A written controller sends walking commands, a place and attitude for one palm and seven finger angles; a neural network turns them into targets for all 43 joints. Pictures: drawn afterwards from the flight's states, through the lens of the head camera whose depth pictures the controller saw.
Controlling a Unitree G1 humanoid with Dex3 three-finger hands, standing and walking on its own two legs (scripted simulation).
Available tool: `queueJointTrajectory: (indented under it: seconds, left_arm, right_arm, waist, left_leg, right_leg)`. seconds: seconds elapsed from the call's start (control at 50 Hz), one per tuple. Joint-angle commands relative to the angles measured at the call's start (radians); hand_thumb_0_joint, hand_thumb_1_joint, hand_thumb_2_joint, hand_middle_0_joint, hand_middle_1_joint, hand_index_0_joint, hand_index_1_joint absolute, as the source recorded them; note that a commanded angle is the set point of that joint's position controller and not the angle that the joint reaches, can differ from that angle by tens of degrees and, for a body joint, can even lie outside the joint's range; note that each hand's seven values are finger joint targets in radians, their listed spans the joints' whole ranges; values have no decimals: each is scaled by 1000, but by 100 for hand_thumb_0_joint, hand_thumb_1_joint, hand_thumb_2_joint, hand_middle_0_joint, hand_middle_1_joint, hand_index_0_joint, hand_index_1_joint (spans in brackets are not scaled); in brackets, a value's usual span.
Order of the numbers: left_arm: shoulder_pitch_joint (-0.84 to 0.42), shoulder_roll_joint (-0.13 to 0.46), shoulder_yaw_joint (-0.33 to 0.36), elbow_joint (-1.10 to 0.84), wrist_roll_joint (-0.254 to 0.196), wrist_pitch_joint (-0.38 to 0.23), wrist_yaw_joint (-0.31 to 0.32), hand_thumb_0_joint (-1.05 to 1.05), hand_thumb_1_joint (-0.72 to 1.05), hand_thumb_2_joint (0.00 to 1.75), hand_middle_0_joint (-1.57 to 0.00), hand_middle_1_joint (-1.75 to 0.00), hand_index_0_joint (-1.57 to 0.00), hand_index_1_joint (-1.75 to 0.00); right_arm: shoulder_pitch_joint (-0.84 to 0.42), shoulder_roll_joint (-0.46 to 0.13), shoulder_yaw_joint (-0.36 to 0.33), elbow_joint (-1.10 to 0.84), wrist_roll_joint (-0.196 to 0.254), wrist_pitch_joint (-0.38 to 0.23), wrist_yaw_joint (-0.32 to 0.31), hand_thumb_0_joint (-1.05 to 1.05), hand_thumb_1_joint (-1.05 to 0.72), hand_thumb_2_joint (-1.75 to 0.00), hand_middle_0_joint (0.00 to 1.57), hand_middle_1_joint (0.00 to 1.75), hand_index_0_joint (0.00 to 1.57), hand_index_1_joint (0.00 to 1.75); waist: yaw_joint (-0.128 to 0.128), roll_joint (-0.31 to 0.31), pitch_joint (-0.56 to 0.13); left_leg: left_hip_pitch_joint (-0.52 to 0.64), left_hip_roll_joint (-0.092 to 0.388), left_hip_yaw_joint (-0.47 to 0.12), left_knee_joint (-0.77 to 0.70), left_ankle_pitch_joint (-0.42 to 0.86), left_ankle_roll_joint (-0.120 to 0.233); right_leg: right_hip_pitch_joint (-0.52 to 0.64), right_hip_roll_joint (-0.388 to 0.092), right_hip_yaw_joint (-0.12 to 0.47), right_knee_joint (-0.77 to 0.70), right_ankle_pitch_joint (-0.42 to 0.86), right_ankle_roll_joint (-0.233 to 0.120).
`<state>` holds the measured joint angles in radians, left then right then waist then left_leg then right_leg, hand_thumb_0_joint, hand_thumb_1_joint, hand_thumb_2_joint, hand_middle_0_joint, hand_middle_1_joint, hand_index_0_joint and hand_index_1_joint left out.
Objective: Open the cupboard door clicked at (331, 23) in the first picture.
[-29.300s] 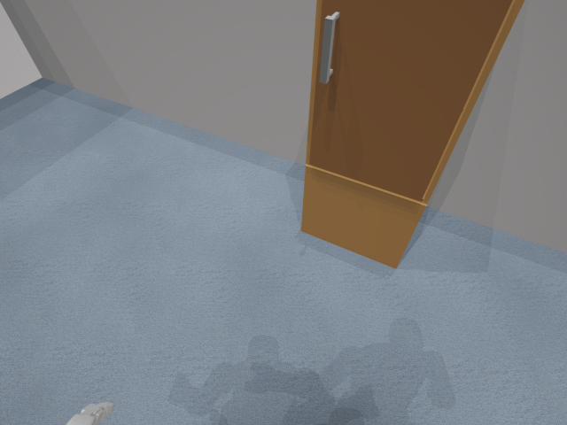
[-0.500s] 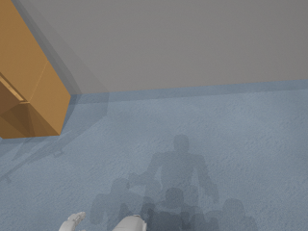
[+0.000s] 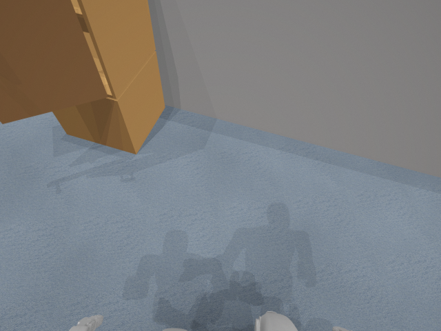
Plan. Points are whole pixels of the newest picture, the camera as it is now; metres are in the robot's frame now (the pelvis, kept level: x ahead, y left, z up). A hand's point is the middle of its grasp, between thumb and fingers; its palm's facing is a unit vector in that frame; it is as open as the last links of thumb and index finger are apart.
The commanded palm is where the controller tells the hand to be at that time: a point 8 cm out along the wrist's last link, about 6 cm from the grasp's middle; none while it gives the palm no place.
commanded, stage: turn to face it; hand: left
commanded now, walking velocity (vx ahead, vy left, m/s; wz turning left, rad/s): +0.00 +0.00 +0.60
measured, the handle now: out of the picture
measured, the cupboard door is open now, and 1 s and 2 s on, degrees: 43 43 43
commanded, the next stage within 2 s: take the last steps up to it in 0.66 s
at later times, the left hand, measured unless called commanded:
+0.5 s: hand out of the picture +0.01 +0.18 -0.18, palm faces +0.33 -0.92 -0.22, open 7.4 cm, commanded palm none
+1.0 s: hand out of the picture +0.01 +0.16 -0.16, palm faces +0.50 -0.83 -0.23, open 7.4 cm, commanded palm none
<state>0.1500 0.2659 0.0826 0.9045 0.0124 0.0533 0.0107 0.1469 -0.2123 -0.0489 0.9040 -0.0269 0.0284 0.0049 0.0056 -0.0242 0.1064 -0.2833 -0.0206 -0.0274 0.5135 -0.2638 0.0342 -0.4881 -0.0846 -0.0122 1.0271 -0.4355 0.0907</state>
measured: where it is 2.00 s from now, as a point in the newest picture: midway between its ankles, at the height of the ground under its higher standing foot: (157, 284)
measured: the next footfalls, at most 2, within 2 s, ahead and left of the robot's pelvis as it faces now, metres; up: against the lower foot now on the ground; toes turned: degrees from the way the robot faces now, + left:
right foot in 0.18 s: +0.05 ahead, -0.16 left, +0.00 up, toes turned +5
left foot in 0.52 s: +0.02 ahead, +0.10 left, +0.00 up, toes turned +24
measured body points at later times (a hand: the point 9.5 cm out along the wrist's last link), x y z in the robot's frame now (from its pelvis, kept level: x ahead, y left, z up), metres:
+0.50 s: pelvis +0.02 -0.02 -0.01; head +0.08 +0.01 +0.44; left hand -0.01 +0.23 -0.16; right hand +0.20 -0.24 -0.15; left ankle -0.01 +0.08 -0.73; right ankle +0.01 -0.16 -0.74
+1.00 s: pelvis +0.06 -0.02 +0.00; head +0.10 -0.03 +0.45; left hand -0.01 +0.21 -0.14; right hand +0.22 -0.22 -0.16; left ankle -0.02 +0.08 -0.66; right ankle +0.09 -0.14 -0.74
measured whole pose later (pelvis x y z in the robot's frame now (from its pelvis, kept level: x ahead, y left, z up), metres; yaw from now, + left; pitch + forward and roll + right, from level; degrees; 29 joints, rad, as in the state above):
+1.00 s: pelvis +0.06 -0.02 +0.00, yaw +28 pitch +0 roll +1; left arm 0.26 0.15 0.05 0.97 0.02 -0.03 0.00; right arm 0.20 -0.23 -0.06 1.01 -0.03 0.07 0.03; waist 0.01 0.03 0.05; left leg -0.48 0.00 0.00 1.09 -0.37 -0.02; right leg -0.18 -0.08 -0.11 0.49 -0.31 0.01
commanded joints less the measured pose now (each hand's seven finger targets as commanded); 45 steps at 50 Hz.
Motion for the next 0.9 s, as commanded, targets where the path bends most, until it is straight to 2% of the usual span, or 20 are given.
queueJointTrajectory:
  seconds: [0.0,0.1,0.12,0.14,0.16,0.26,0.38,0.44,0.46,0.48,0.5,0.52,0.56,0.62,0.72,0.8,0.82,0.84,0.86,0.88]
  left_arm:
    - [-42,46,2,-104,0,-26,1,0,90,90,-20,-30,-20,-30]
    - [51,63,7,-92,-6,-43,8,0,90,90,-20,-30,-20,-30]
    - [96,100,16,-84,-2,-53,14,0,90,90,-20,-30,-20,-30]
    - [133,181,35,-78,15,-63,23,0,90,90,-20,-30,-20,-30]
    - [125,218,31,-84,19,-61,23,0,90,90,-20,-30,-20,-30]
    - [22,96,0,-107,8,-66,26,0,90,90,-20,-30,-20,-30]
    - [124,148,21,-52,20,-67,22,0,90,90,-20,-30,-20,-30]
    - [113,158,26,-40,7,-65,16,0,90,90,-20,-30,-20,-30]
    - [99,143,21,-48,-2,-62,11,0,90,90,-20,-30,-20,-30]
    - [107,76,11,-73,-6,-56,6,0,90,90,-20,-30,-20,-30]
    - [54,36,-12,-105,-3,-45,9,0,90,90,-20,-30,-20,-30]
    - [1,48,-8,-97,3,-29,16,0,90,90,-20,-30,-20,-30]
    - [8,42,-3,-53,-1,-22,11,0,90,90,-20,-30,-20,-30]
    - [61,26,-5,-10,1,-21,1,0,90,90,-20,-30,-20,-30]
    - [47,12,-16,-12,-1,-25,1,0,90,90,-20,-30,-20,-30]
    - [145,16,-9,22,2,-49,-5,0,90,90,-20,-30,-20,-30]
    - [183,51,2,33,9,-61,-4,0,90,90,-20,-30,-20,-30]
    - [226,141,22,42,23,-72,2,0,90,90,-20,-30,-20,-30]
    - [257,201,30,30,19,-67,2,0,90,90,-20,-30,-20,-30]
    - [243,167,30,28,15,-74,12,0,90,90,-20,-30,-20,-30]
  right_arm:
    - [54,-218,-66,-43,-3,-11,-17,0,-90,-90,20,30,20,30]
    - [-7,-211,-74,-61,6,1,-13,0,-90,-90,20,30,20,30]
    - [-16,-186,-70,-71,12,0,-9,0,-90,-90,20,30,20,30]
    - [-5,-126,-64,-86,23,-2,-3,0,-90,-90,20,30,20,30]
    - [-9,-122,-63,-104,18,-1,1,0,-90,-90,20,30,20,30]
    - [-20,-97,-48,-53,12,29,20,0,-90,-90,20,30,20,30]
    - [-83,-54,-24,-59,20,13,26,0,-90,-90,20,30,20,30]
    - [-6,-81,-24,-40,16,-1,18,0,-90,-90,20,30,20,30]
    - [45,-125,-36,-25,11,-8,15,0,-90,-90,20,30,20,30]
    - [93,-222,-59,-25,2,-15,11,0,-90,-90,20,30,20,30]
    - [154,-284,-69,-12,2,-7,1,0,-90,-90,20,30,20,30]
    - [159,-266,-67,0,-1,-9,-14,0,-90,-90,20,30,20,30]
    - [65,-212,-51,-19,-1,-14,-30,0,-90,-90,20,30,20,30]
    - [31,-176,-35,-18,0,-24,-34,0,-90,-90,20,30,20,30]
    - [41,-175,-36,2,-1,-18,-30,0,-90,-90,20,30,20,30]
    - [5,-162,-34,9,7,-13,-23,0,-90,-90,20,30,20,30]
    - [-1,-136,-31,6,14,-14,-17,0,-90,-90,20,30,20,30]
    - [3,-69,-22,-16,22,-16,-6,0,-90,-90,20,30,20,30]
    - [-58,-97,-26,-52,11,-10,4,0,-90,-90,20,30,20,30]
    - [-87,-117,-36,-57,6,-3,7,0,-90,-90,20,30,20,30]
  waist:
    - [-38,171,-160]
    - [15,194,-168]
    - [40,107,-182]
    - [52,-149,-209]
    - [50,-248,-183]
    - [-13,-194,-113]
    - [37,-194,-142]
    - [-11,-155,-175]
    - [-45,-66,-211]
    - [-66,215,-260]
    - [-99,311,-253]
    - [-101,217,-228]
    - [-54,241,-167]
    - [-18,145,-178]
    - [-25,173,-170]
    - [26,168,-167]
    - [49,81,-151]
    - [70,-204,-117]
    - [110,-281,-50]
    - [93,-252,-19]
  left_leg:
    - [131,238,-250,-126,462,131]
    - [-21,177,-298,-42,401,79]
    - [-106,127,-269,26,278,32]
    - [-282,-4,-120,224,-37,-41]
    - [-310,-58,-19,480,-376,-72]
    - [-281,42,19,661,-194,-101]
    - [-155,22,121,259,-211,-89]
    - [32,1,144,-4,-15,-66]
    - [191,52,108,-87,166,-41]
    - [361,296,-204,-97,474,64]
    - [316,450,-336,-124,714,201]
    - [267,428,-326,-133,628,214]
    - [160,344,-242,-146,524,179]
    - [189,282,-141,-133,588,146]
    - [162,265,-137,-126,564,138]
    - [39,191,-125,-76,200,84]
    - [-75,126,-84,3,-5,38]
    - [-316,-2,26,224,-268,-26]
    - [-388,-19,19,474,-379,-42]
    - [-411,31,-38,610,-302,-42]
  right_leg:
    - [39,28,-7,-148,-5,-1]
    - [320,75,-29,-500,160,-22]
    - [446,15,20,-631,238,-38]
    - [572,-228,258,-719,317,-120]
    - [478,-421,361,-740,419,-241]
    - [372,-237,24,-662,650,-202]
    - [463,-262,-41,-582,794,-194]
    - [400,-236,-94,-460,770,-134]
    - [291,-213,-134,-354,665,-88]
    - [49,-89,-176,-156,172,-21]
    - [-25,-36,-99,-14,-260,-12]
    - [-50,-33,-24,76,-221,-22]
    - [-47,-40,24,110,-101,-22]
    - [-11,-15,-2,38,-26,-19]
    - [106,24,-40,-196,-23,-23]
    - [332,60,-85,-505,134,-36]
    - [449,4,-32,-634,142,-50]
    - [567,-238,285,-773,-20,-134]
    - [456,-415,469,-884,-144,-237]
    - [385,-417,504,-908,-209,-261]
